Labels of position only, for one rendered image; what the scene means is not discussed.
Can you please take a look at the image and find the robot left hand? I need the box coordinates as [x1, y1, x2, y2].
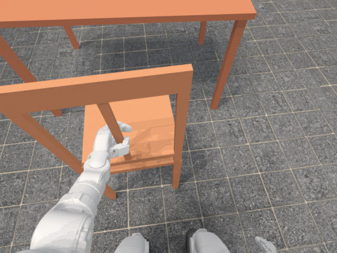
[93, 121, 132, 158]

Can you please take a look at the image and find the robot left forearm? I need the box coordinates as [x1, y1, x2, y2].
[30, 150, 111, 249]

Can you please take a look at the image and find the robot left upper arm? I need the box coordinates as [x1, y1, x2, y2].
[17, 210, 94, 253]

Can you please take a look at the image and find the table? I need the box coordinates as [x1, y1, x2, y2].
[0, 0, 257, 116]

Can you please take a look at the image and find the robot right hand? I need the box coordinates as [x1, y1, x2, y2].
[255, 236, 277, 253]

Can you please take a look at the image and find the chair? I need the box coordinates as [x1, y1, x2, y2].
[0, 64, 193, 200]

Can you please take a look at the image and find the right robot foot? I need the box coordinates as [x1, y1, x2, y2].
[186, 228, 197, 253]

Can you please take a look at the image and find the right robot shin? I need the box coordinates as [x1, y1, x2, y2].
[193, 229, 207, 235]

